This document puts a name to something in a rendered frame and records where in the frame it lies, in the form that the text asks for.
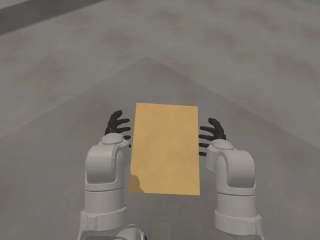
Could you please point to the right robot hand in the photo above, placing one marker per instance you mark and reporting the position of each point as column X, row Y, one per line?
column 217, row 131

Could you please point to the left robot thigh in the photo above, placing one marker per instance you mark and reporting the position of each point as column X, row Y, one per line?
column 131, row 234

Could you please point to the robot left forearm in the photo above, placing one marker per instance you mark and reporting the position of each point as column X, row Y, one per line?
column 104, row 181

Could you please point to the robot left shin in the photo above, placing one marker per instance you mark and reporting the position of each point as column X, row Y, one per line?
column 132, row 226

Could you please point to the left robot hand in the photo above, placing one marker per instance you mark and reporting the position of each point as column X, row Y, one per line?
column 113, row 123

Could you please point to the robot right forearm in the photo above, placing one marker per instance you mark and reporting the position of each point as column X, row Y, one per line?
column 235, row 186

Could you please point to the carton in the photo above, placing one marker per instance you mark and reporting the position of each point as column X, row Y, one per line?
column 165, row 150

